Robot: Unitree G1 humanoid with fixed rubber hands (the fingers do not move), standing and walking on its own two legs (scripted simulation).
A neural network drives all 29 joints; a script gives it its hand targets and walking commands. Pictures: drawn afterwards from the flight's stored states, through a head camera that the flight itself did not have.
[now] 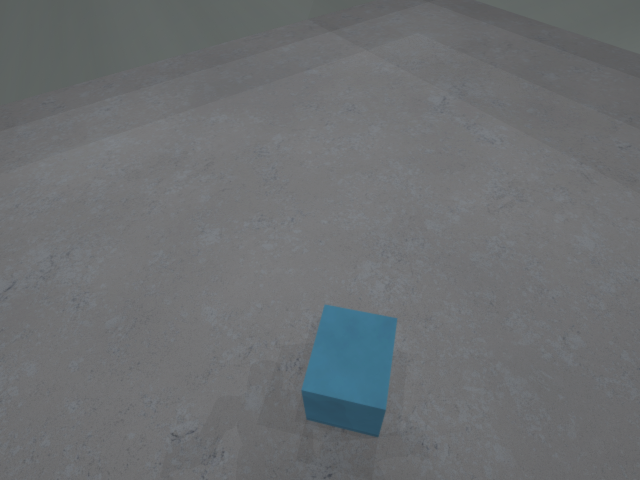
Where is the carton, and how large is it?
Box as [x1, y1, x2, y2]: [301, 305, 396, 436]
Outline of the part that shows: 324,305 301,390 306,418 378,436 386,404 396,318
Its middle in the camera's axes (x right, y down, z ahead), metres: +0.09 +0.39 +1.14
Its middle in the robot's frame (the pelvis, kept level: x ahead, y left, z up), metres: +0.53 -0.04 -0.64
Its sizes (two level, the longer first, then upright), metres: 0.260 0.215 0.235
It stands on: the floor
